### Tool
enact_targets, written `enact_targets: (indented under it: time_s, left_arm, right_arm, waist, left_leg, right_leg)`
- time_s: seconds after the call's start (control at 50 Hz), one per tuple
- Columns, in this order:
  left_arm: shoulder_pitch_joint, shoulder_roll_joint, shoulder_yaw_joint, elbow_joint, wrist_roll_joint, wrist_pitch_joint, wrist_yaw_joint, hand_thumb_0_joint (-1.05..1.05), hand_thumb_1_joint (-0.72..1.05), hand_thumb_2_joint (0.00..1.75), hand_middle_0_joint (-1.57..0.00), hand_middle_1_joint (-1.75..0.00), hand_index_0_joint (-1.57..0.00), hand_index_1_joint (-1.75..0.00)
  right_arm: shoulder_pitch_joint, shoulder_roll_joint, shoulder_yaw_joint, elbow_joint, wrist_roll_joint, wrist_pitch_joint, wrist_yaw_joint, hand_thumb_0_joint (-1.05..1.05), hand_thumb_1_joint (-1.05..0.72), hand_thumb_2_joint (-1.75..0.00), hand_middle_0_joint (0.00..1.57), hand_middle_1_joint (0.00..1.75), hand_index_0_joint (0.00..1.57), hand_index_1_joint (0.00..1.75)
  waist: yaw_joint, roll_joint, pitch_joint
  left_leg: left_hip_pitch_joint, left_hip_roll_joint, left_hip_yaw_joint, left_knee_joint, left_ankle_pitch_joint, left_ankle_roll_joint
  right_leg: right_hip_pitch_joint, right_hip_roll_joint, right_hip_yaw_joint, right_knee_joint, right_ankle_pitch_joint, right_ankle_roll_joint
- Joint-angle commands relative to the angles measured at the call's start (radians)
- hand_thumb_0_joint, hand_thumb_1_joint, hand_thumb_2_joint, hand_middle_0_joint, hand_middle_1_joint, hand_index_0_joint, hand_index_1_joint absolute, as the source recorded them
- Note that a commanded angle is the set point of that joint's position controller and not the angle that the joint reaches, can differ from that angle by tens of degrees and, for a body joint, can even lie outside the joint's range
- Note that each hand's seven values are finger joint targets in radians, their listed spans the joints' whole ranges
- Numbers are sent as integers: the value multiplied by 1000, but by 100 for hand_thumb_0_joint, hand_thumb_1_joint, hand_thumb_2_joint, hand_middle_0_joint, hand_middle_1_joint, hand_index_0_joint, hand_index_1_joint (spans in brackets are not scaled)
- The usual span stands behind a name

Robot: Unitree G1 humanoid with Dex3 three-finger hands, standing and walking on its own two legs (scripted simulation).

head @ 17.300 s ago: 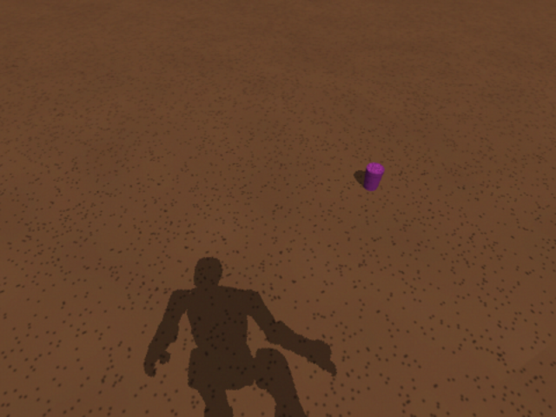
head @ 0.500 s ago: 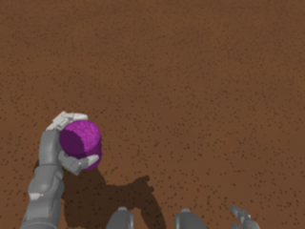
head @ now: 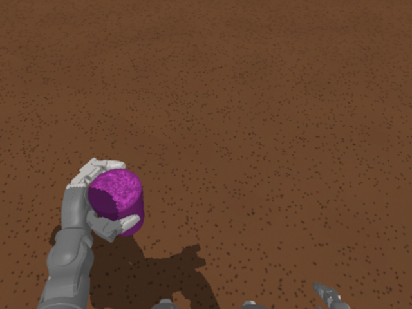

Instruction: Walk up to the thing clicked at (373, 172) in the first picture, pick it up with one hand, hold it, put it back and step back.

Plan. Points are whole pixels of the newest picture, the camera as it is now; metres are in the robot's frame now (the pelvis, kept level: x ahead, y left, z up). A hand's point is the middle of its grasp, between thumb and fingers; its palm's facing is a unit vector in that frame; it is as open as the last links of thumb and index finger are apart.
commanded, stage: lift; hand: left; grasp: from the side
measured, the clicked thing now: (121, 206) +0.33 +0.17 +0.00
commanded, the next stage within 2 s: hold in 0.22 s
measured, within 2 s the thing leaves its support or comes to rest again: neither
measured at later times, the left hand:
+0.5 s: hand (115, 195) +0.33 +0.17 +0.05, palm faces +0.08 -1.00 +0.00, open 11.7 cm
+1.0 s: hand (109, 195) +0.32 +0.18 +0.06, palm faces +0.09 -1.00 -0.01, open 11.6 cm
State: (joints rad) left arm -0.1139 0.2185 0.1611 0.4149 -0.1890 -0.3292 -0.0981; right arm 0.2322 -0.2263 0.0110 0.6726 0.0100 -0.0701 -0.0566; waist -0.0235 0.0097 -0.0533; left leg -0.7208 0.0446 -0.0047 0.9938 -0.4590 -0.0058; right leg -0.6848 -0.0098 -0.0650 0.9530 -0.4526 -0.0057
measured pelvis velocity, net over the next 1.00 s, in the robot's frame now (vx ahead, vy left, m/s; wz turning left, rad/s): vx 0.00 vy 0.00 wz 0.00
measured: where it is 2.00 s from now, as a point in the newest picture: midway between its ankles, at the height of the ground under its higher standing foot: outside the picture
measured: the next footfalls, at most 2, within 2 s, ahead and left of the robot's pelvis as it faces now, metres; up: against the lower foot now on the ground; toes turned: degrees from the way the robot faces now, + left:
none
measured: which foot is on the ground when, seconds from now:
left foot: down 0.00-1.00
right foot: down 0.00-1.00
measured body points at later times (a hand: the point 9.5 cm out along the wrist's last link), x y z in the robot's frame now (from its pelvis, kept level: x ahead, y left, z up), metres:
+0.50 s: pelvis +0.00 +0.00 +0.01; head +0.05 +0.00 +0.46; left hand +0.32 +0.23 +0.05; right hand +0.12 -0.25 -0.10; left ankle +0.02 +0.12 -0.68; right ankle +0.01 -0.12 -0.68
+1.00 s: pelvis +0.00 +0.00 +0.02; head +0.04 +0.01 +0.47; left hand +0.31 +0.23 +0.07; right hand +0.13 -0.24 -0.08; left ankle +0.02 +0.12 -0.68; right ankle +0.01 -0.12 -0.68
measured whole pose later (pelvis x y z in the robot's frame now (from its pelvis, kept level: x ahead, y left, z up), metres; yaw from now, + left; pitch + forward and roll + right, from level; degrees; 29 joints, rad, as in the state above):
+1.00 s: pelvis +0.00 +0.00 +0.02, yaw +0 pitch +5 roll -1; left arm -0.10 0.20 0.14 0.43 -0.17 -0.34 -0.08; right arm 0.23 -0.22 0.00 0.69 0.01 -0.06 -0.04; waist -0.02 0.01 -0.01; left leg -0.52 0.04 0.01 0.84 -0.40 0.00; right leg -0.49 -0.01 -0.06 0.79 -0.39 0.00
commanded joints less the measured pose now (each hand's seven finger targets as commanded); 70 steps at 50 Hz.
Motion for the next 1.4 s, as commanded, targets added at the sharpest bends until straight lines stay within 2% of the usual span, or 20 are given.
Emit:
enact_targets:
  time_s: [0.0,0.02,0.14,0.24,0.36,0.56,0.58,0.62,0.74,0.8,0.82,0.88,0.98,1.1,1.12,1.2,1.22,1.24,1.3,1.38]
  left_arm:
    - [-296,123,45,-284,-36,-105,-11,0,0,123,-117,-136,-119,-136]
    - [-302,144,73,-295,-38,-109,-10,0,1,124,-117,-137,-119,-137]
    - [-322,146,75,-284,-35,-120,-15,0,6,125,-121,-139,-123,-140]
    - [-320,155,79,-308,-36,-127,-17,0,6,126,-123,-141,-124,-141]
    - [-331,126,61,-294,-38,-125,-8,0,3,115,-121,-137,-123,-136]
    - [-311,138,70,-302,-24,-130,7,0,2,114,-121,-135,-123,-135]
    - [-304,117,48,-282,-24,-125,6,0,1,114,-121,-136,-123,-136]
    - [-333,142,69,-329,-26,-132,12,0,2,114,-121,-136,-123,-135]
    - [-332,114,44,-321,-25,-122,19,0,0,115,-121,-138,-124,-137]
    - [-326,132,48,-307,-15,-117,19,0,0,114,-121,-136,-123,-136]
    - [-317,106,22,-311,-14,-114,18,0,1,115,-121,-136,-123,-136]
    - [-337,127,46,-290,-12,-119,18,0,3,115,-121,-136,-123,-136]
    - [-336,127,45,-308,-14,-118,18,0,3,116,-122,-138,-124,-138]
    - [-346,101,31,-269,-14,-126,16,0,3,116,-122,-138,-124,-137]
    - [-352,139,66,-273,-14,-131,19,0,2,117,-122,-139,-124,-138]
    - [-338,113,34,-330,-17,-139,13,0,7,117,-122,-138,-125,-137]
    - [-335,97,21,-288,-14,-134,14,0,6,118,-122,-139,-124,-138]
    - [-304,106,36,-267,-16,-131,17,0,4,119,-122,-139,-124,-139]
    - [-392,115,26,-354,-20,-144,18,0,2,117,-122,-139,-124,-138]
    - [-353,108,29,-286,-10,-141,21,0,2,119,-122,-139,-124,-139]
  right_arm:
    - [17,-132,-52,-98,-3,-39,-14,0,-91,-90,20,30,20,30]
    - [8,-132,-54,-100,-2,-38,-14,0,-91,-90,20,30,20,30]
    - [10,-136,-57,-99,-3,-32,-9,0,-91,-90,20,30,20,30]
    - [14,-135,-59,-97,-5,-29,-13,0,-91,-90,20,30,20,30]
    - [2,-130,-56,-93,-5,-30,-15,0,-93,-90,20,30,20,30]
    - [-12,-130,-59,-99,-4,-27,-7,0,-93,-90,20,30,20,30]
    - [-5,-132,-59,-94,-6,-29,-7,0,-93,-90,20,30,20,30]
    - [-3,-131,-59,-94,-7,-29,-8,0,-93,-90,20,30,20,30]
    - [-17,-124,-54,-97,-5,-31,-8,0,-93,-90,20,30,20,30]
    - [-12,-126,-56,-87,-6,-31,-9,0,-92,-90,20,30,20,30]
    - [-12,-125,-56,-92,-4,-33,-7,0,-92,-90,20,30,20,30]
    - [-27,-126,-56,-95,-1,-35,-2,0,-92,-90,20,30,20,30]
    - [-16,-125,-56,-98,-2,-37,2,0,-92,-90,20,30,20,30]
    - [-44,-123,-54,-111,0,-42,10,0,-92,-90,20,30,20,30]
    - [-39,-123,-55,-105,-2,-42,9,0,-92,-91,20,30,20,30]
    - [-50,-122,-52,-132,-2,-46,10,0,-92,-90,20,30,20,30]
    - [-39,-128,-55,-120,1,-50,12,0,-92,-90,20,30,20,30]
    - [-21,-128,-57,-100,-2,-49,13,0,-92,-91,20,30,20,30]
    - [-39,-120,-49,-122,-3,-52,11,0,-92,-91,20,30,20,30]
    - [-32,-127,-56,-109,-3,-52,12,0,-92,-91,20,30,20,30]
  waist:
    - [-16,30,-357]
    - [0,40,-343]
    - [1,55,-324]
    - [-4,38,-351]
    - [-9,32,-297]
    - [6,44,-294]
    - [-5,43,-289]
    - [-2,57,-314]
    - [-8,33,-268]
    - [-8,48,-271]
    - [-9,29,-273]
    - [-1,38,-245]
    - [0,45,-279]
    - [-6,26,-217]
    - [4,39,-238]
    - [5,45,-278]
    - [-3,42,-255]
    - [3,46,-263]
    - [-7,50,-294]
    - [-4,48,-264]
  left_leg:
    - [224,-32,-7,-143,313,13]
    - [227,-33,-5,-150,308,13]
    - [258,-31,-4,-181,294,8]
    - [283,-34,1,-183,326,11]
    - [273,-35,7,-210,266,13]
    - [319,-32,-3,-247,290,6]
    - [324,-30,-4,-246,297,6]
    - [342,-31,-1,-244,323,6]
    - [332,-35,6,-261,288,12]
    - [343,-35,5,-270,280,11]
    - [348,-35,5,-275,291,11]
    - [340,-31,-3,-290,265,7]
    - [366,-31,-2,-288,326,6]
    - [330,-31,-4,-309,227,9]
    - [330,-33,-4,-303,232,10]
    - [363,-33,-5,-305,258,6]
    - [363,-31,-8,-312,244,5]
    - [357,-32,-7,-302,264,5]
    - [372,-34,-2,-290,300,8]
    - [367,-29,-8,-300,278,5]
  right_leg:
    - [189,17,34,-144,366,-6]
    - [185,18,32,-147,357,-6]
    - [192,17,32,-164,330,-11]
    - [237,16,39,-179,374,-6]
    - [237,13,42,-213,326,-3]
    - [263,19,26,-223,325,-9]
    - [260,20,26,-222,329,-9]
    - [274,19,30,-225,356,-7]
    - [284,15,34,-256,340,-1]
    - [285,14,34,-262,331,-3]
    - [300,14,31,-264,344,-4]
    - [284,18,21,-263,303,-9]
    - [315,18,23,-261,358,-9]
    - [282,19,18,-277,270,-9]
    - [295,16,21,-277,272,-7]
    - [311,19,19,-277,292,-8]
    - [294,21,15,-272,280,-10]
    - [302,19,17,-269,296,-11]
    - [321,15,25,-274,341,-5]
    - [288,20,17,-270,310,-9]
